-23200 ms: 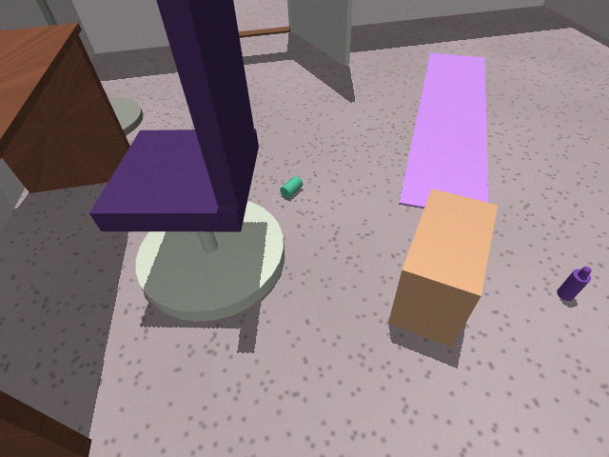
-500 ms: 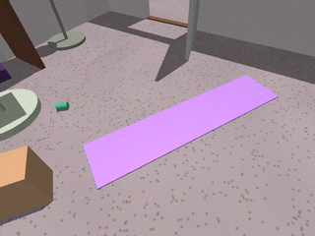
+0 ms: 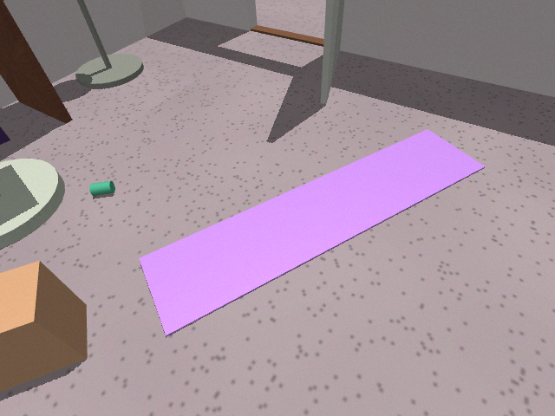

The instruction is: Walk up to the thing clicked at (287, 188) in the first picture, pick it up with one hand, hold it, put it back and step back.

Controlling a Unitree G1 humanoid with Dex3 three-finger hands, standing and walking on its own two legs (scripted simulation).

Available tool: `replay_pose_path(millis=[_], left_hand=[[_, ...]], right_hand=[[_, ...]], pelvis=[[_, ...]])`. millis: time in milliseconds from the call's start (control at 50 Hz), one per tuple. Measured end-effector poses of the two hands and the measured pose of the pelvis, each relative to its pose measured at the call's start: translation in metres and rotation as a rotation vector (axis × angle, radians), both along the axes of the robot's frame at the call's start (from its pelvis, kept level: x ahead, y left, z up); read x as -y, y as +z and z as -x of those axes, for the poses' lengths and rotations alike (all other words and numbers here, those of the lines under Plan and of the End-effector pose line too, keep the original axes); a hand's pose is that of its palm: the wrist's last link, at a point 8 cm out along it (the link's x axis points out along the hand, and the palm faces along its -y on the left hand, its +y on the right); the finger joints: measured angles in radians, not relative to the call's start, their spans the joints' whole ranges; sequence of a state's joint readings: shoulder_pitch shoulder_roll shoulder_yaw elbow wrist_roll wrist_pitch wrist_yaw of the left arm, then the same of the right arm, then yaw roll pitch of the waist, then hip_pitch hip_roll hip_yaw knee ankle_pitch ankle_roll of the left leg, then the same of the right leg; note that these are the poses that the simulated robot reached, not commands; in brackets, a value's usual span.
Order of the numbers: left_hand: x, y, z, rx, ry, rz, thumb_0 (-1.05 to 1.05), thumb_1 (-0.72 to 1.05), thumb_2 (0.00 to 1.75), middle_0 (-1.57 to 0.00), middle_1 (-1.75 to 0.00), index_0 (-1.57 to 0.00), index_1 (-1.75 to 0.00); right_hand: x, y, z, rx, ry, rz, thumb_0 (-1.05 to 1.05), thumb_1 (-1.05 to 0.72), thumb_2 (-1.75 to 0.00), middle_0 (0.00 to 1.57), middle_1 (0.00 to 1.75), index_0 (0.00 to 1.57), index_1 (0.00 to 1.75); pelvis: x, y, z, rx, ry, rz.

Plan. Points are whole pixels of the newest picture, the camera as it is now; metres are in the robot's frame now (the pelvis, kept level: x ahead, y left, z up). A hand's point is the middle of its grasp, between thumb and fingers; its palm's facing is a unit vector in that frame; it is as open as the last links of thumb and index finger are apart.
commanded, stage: stand
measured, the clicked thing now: (102, 188) +1.33 +1.01 -0.75
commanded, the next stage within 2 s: walk up in 1.72 s
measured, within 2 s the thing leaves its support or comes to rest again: neither
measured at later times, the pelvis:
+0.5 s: pelvis +0.01 +0.00 +0.00, yaw -1 degrees
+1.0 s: pelvis +0.01 +0.00 +0.00, yaw -1 degrees
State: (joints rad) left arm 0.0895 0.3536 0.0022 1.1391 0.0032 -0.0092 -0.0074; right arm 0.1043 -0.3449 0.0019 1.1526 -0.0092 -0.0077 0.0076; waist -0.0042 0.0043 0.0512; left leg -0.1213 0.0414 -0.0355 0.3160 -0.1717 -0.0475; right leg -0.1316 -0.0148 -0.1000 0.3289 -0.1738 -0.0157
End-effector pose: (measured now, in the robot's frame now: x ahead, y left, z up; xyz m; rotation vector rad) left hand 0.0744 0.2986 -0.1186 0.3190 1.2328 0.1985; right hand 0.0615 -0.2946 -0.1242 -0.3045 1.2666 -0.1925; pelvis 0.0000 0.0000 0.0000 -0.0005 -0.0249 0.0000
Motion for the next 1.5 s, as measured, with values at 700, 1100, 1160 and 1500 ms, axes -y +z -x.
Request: replay_pose_path(millis=[700, 1100, 1160, 1500], left_hand=[[0.002, 0.002, -0.007, 0.004, -0.007, -0.007, 0.01, 0.9, 0.9, -0.2, -0.3, -0.2, -0.3], [0.005, 0.002, -0.009, 0.006, -0.017, -0.006, 0.01, 0.9, 0.9, -0.2, -0.3, -0.2, -0.3], [0.006, 0.002, -0.009, 0.006, -0.019, -0.006, 0.01, 0.9, 0.9, -0.2, -0.3, -0.2, -0.3], [0.004, 0.001, -0.014, -0.007, -0.024, -0.008, 0.01, 0.9, 0.9, -0.2, -0.3, -0.2, -0.3]], right_hand=[[0.003, 0.001, -0.01, 0.026, 0.007, 0.002, 0.0, -0.9, -0.9, 0.2, 0.3, 0.2, 0.3], [0.006, 0.0, -0.001, 0.013, -0.002, 0.004, 0.0, -0.9, -0.9, 0.2, 0.3, 0.2, 0.3], [0.006, 0.0, -0.001, 0.012, -0.002, 0.004, 0.0, -0.9, -0.9, 0.2, 0.3, 0.2, 0.3], [0.005, 0.001, -0.007, 0.008, -0.003, 0.006, 0.0, -0.9, -0.9, 0.2, 0.3, 0.2, 0.3]], pelvis=[[0.003, 0.0, -0.006, 0.005, -0.013, -0.002], [0.005, 0.0, -0.006, 0.005, -0.019, -0.002], [0.005, 0.0, -0.006, 0.004, -0.018, -0.002], [0.003, 0.0, -0.013, -0.002, -0.023, -0.001]])
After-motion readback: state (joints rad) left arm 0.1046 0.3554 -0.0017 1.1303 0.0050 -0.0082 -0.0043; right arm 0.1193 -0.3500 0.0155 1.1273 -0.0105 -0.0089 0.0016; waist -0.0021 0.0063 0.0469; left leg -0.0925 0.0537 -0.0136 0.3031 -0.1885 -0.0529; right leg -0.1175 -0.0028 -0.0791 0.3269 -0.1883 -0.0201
